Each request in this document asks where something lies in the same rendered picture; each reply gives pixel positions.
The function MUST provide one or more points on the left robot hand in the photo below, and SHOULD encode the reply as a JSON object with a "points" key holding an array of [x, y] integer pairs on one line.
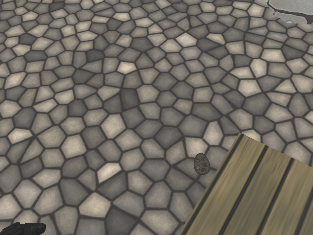
{"points": [[29, 228]]}

